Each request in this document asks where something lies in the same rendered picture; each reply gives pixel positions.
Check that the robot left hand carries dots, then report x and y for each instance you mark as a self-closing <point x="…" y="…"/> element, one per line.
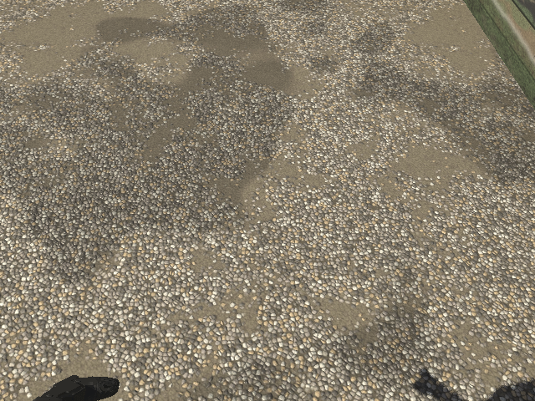
<point x="74" y="388"/>

